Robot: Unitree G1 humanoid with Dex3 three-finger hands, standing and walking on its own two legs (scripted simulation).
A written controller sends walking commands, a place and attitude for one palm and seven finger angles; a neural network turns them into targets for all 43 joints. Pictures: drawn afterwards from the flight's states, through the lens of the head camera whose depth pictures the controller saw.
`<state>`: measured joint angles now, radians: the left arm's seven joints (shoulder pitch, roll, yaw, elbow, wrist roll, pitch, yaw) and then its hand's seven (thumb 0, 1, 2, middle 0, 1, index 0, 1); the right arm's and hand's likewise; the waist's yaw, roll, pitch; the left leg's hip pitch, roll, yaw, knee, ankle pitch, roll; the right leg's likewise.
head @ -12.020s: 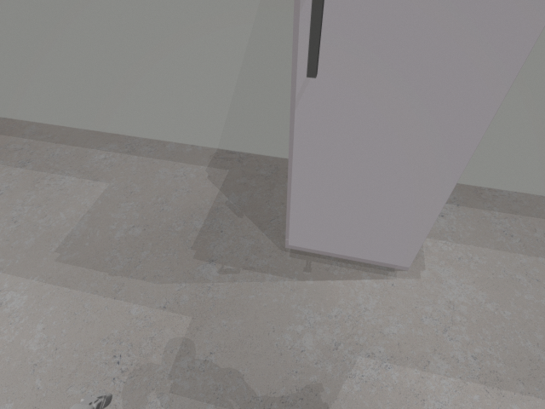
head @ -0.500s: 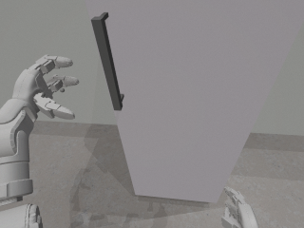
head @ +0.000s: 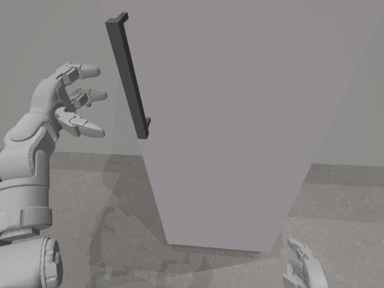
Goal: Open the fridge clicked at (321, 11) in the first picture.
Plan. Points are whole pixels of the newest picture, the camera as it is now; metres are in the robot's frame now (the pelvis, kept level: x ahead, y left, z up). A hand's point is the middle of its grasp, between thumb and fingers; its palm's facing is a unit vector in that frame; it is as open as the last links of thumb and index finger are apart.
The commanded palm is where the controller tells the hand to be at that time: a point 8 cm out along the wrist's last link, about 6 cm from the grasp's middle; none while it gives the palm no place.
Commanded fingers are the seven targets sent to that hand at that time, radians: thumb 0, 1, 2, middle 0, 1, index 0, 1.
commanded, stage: move the hooked fingers beside the handle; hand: left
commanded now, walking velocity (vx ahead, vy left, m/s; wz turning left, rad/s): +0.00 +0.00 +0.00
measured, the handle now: (134, 83) +0.46 +0.16 +0.23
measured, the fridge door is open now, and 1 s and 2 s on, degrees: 0 0 0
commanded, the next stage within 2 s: feel for the door with the fingertips in 1.20 s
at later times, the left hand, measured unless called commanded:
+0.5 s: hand (98, 96) +0.39 +0.22 +0.24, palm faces +0.02 -1.00 -0.06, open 14.0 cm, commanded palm +0.36 +0.27 +0.24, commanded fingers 0.00 -0.50 0.30 -0.30 -1.20 -0.30 -1.20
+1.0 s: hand (97, 98) +0.39 +0.22 +0.24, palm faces +0.03 -1.00 -0.06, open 14.0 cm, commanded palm +0.36 +0.26 +0.24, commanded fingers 0.00 -0.50 0.30 -0.30 -1.20 -0.30 -1.20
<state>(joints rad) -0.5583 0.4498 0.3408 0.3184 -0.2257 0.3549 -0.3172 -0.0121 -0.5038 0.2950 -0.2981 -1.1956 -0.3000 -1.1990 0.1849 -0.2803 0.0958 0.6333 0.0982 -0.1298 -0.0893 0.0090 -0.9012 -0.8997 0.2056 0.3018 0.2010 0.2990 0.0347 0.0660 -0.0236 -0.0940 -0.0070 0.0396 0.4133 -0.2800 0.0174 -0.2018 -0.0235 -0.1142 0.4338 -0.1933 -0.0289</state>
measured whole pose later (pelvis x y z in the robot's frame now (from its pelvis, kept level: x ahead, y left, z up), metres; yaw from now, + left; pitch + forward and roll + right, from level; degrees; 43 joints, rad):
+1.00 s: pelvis +0.00 +0.01 +0.00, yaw -1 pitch -1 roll +0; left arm -0.61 0.42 0.32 0.40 -0.20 0.31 -0.27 -0.01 -0.50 0.30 -0.30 -1.20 -0.30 -1.20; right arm 0.21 -0.27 0.09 0.62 0.09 -0.11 -0.08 0.01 -0.90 -0.90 0.21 0.30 0.20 0.30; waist 0.02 0.06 -0.03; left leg -0.09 -0.01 0.06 0.38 -0.27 0.03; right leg -0.20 -0.02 -0.09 0.40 -0.17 -0.02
